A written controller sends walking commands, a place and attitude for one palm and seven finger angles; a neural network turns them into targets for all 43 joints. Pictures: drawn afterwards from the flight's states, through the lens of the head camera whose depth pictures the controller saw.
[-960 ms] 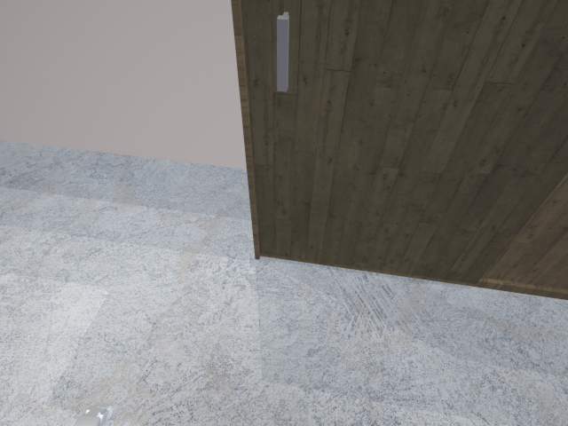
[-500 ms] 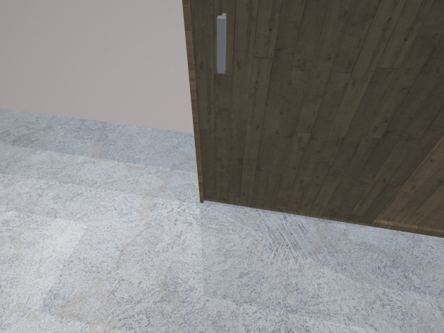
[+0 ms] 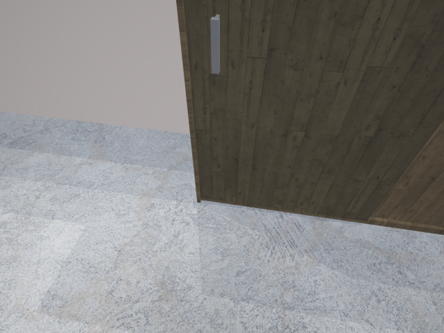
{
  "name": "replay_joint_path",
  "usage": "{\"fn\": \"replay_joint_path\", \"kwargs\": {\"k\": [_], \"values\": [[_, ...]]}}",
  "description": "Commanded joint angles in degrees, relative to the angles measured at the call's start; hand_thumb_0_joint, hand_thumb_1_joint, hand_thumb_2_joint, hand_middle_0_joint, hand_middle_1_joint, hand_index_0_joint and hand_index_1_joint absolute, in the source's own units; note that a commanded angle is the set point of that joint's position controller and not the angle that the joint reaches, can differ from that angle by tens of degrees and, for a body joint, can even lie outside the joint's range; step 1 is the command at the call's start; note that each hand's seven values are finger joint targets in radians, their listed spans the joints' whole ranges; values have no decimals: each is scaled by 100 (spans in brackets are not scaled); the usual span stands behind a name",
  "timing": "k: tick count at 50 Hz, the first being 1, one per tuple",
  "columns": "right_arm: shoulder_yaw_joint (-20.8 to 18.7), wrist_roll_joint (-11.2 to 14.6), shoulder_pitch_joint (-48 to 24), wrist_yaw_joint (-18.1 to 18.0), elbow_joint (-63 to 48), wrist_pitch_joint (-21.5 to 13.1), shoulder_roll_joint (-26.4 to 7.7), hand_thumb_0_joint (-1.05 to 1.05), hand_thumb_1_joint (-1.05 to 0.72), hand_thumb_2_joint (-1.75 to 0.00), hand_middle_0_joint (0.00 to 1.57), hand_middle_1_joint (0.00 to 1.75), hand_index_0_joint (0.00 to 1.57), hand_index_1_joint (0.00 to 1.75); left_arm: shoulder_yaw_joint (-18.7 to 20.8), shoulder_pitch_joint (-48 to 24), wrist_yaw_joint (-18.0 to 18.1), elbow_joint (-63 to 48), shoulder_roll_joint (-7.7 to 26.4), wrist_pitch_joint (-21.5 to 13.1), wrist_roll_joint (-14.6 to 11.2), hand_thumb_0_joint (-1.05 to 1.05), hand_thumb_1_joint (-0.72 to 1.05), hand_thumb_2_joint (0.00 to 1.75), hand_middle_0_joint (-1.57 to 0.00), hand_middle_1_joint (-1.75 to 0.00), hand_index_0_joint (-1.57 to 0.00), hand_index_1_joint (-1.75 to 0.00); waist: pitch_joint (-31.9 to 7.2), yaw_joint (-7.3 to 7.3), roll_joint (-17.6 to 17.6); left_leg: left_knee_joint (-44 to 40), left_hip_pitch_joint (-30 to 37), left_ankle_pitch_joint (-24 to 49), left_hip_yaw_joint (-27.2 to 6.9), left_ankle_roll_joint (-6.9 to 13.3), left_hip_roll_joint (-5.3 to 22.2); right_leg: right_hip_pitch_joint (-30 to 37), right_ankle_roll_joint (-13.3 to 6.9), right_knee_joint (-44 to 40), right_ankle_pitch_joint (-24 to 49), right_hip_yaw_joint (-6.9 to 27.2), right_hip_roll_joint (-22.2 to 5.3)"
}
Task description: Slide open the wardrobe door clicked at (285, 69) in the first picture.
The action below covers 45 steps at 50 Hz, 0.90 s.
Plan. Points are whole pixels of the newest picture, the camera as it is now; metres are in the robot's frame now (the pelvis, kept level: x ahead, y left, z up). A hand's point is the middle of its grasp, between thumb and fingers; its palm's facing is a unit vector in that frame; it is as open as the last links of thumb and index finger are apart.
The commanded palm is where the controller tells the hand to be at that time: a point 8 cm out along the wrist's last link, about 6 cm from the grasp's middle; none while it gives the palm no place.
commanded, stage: look at it before walking up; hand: left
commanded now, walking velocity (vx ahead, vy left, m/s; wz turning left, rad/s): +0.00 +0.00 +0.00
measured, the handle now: (216, 44) +0.88 +0.07 +0.13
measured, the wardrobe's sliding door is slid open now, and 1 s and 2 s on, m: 0.00 0.00 0.00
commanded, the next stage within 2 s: turn to face it in 0.58 s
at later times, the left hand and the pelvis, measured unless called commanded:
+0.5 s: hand out of the picture +0.08 +0.25 -0.16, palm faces -0.04 -0.94 -0.33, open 7.4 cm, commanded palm none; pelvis +0.01 +0.00 +0.00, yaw +0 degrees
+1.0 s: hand out of the picture +0.09 +0.24 -0.16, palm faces -0.07 -0.94 -0.32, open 7.4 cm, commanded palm none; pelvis +0.01 +0.01 +0.00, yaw -3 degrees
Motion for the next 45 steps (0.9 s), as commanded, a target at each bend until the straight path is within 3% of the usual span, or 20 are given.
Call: {"fn": "replay_joint_path", "kwargs": {"k": [1,38,45], "values": [[-224,-23,-290,-65,-353,-139,-1165,0,-90,-90,20,30,20,30,279,-262,60,-345,1238,-141,8,0,90,90,-20,-30,-20,-30,-209,37,-110,-399,-55,335,-541,210,603,-130,-169,-498,196,673,-693],[-244,-8,-360,-104,-344,-151,-1215,0,-90,-90,20,30,20,30,289,-226,69,-336,1254,-138,13,0,90,90,-20,-30,-20,-30,-378,27,-53,-333,315,1077,-440,198,703,44,-161,-373,1221,607,-686],[-199,-23,-79,-135,-392,-64,-726,0,-90,-90,20,30,20,30,249,55,87,-386,809,17,17,0,90,90,-20,-30,-20,-30,-399,19,4,-47,286,1072,-191,121,730,-165,-119,-30,1502,728,-625]]}}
